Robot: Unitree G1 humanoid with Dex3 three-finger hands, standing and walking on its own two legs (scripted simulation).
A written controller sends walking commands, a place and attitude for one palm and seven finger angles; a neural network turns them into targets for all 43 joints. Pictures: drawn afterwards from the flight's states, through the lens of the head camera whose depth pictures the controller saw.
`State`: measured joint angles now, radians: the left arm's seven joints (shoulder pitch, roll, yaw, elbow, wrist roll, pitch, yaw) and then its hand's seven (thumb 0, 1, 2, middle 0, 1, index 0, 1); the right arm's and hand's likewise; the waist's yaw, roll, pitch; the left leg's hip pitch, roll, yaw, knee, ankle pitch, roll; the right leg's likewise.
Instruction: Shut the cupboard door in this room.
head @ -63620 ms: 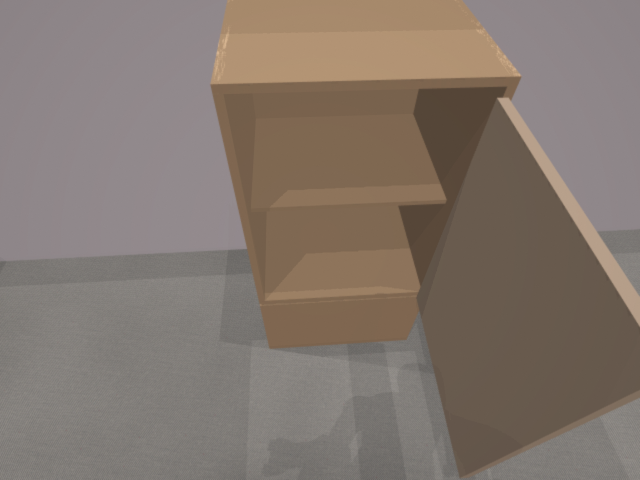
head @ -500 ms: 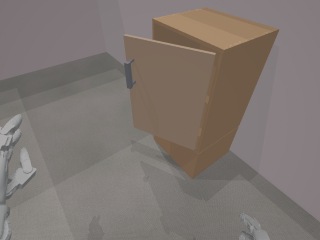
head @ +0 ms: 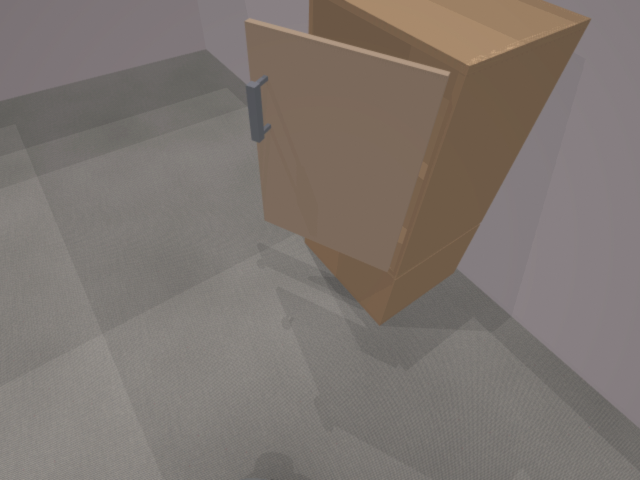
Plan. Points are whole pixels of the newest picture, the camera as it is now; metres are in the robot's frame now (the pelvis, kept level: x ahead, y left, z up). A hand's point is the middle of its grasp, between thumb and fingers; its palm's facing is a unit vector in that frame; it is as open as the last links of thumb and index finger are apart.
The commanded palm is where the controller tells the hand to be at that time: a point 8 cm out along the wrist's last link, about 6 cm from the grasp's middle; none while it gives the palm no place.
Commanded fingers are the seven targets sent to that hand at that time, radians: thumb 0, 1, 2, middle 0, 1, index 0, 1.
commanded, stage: let the arm hang, fingers relaxed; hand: left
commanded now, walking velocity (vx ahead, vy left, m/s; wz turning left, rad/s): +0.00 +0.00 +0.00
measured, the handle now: (260, 109) +0.85 +0.20 -0.02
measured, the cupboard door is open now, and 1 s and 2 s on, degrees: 27 27 27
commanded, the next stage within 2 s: look to check the result in 0.56 s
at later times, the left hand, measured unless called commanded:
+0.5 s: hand out of the picture +0.00 +0.13 -0.18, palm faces +0.03 -0.99 -0.14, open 7.4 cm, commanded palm none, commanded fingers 0.00 0.90 0.90 -0.20 -0.30 -0.20 -0.30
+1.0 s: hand out of the picture -0.03 +0.14 -0.18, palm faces +0.04 -0.98 -0.18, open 7.4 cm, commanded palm none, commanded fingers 0.00 0.90 0.90 -0.20 -0.30 -0.20 -0.30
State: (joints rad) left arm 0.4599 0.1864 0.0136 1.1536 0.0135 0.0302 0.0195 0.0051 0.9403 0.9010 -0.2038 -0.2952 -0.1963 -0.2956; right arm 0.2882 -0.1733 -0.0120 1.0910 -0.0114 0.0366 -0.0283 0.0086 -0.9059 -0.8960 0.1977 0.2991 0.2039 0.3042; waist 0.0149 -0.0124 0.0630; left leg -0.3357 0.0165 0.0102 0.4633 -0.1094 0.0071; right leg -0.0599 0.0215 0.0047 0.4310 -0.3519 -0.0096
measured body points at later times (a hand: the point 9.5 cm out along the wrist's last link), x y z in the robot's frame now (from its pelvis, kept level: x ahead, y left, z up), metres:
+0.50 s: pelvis +0.01 -0.01 +0.00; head +0.01 -0.01 +0.45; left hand +0.00 +0.19 -0.16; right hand -0.01 -0.22 -0.16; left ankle +0.09 +0.11 -0.74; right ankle -0.07 -0.12 -0.74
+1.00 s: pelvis +0.03 -0.02 +0.00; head +0.04 -0.02 +0.45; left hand -0.03 +0.19 -0.16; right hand +0.02 -0.24 -0.16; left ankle +0.09 +0.11 -0.74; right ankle -0.07 -0.12 -0.74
